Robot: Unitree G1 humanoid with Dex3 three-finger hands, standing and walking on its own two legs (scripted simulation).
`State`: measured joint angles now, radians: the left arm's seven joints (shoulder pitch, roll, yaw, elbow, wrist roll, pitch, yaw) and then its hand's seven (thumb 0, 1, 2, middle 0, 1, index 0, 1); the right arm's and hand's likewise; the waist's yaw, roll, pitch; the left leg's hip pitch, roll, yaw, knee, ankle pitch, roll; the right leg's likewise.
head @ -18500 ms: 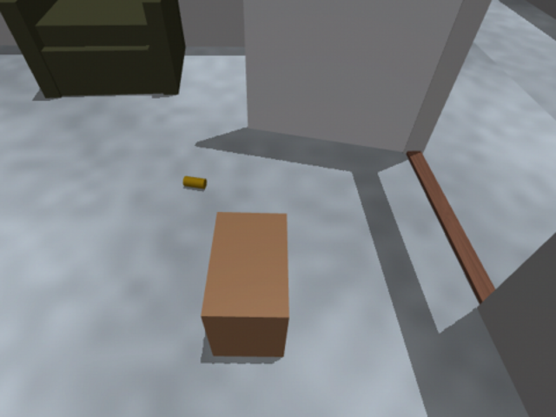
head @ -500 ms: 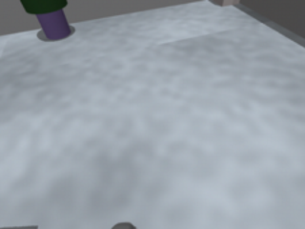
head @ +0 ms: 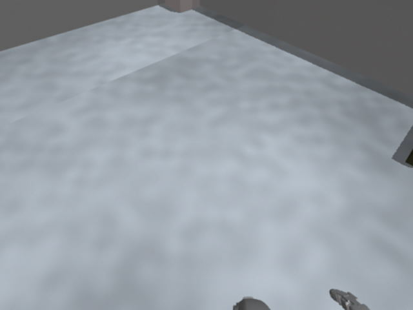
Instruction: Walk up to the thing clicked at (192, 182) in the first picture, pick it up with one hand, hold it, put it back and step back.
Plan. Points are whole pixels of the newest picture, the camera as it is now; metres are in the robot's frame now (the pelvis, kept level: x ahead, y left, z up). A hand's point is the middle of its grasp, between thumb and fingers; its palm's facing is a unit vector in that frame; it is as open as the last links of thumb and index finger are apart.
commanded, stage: walk up
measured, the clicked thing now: out of the picture -0.29 -1.39 -0.75
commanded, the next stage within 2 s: none
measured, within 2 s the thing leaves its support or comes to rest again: neither
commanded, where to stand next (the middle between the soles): +0.12 +0.01 m, yaw -115 degrees
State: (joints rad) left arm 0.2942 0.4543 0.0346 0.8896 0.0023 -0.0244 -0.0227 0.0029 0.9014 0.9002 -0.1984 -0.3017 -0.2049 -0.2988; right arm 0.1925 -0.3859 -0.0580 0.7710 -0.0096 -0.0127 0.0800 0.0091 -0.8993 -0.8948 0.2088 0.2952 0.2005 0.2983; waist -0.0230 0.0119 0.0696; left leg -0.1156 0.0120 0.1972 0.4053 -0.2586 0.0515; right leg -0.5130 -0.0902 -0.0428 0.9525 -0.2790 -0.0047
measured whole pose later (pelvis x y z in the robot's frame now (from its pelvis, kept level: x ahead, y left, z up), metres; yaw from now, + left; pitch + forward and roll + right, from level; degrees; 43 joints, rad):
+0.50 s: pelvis +0.12 +0.12 -0.04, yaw -27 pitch -3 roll +0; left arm 0.13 0.37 0.06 0.66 0.06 0.08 -0.02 0.00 0.90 0.90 -0.20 -0.30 -0.21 -0.30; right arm 0.11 -0.37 -0.05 0.73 0.00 0.03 0.00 0.01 -0.90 -0.89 0.21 0.30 0.20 0.30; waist 0.02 -0.01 0.20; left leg -0.41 0.04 0.01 0.80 -0.33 -0.02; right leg -0.55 0.08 0.22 0.85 -0.34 0.01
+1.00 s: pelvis +0.08 +0.14 -0.02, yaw -59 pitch -2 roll -1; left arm 0.31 0.41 0.07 0.72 0.04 0.03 -0.08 0.00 0.90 0.90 -0.20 -0.30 -0.21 -0.30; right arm 0.27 -0.53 -0.12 0.85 -0.01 0.02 0.03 0.01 -0.90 -0.90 0.20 0.29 0.19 0.30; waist 0.01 0.09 0.07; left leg -0.49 0.14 0.07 0.99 -0.47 -0.05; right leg -0.28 -0.01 0.06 0.65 -0.35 -0.01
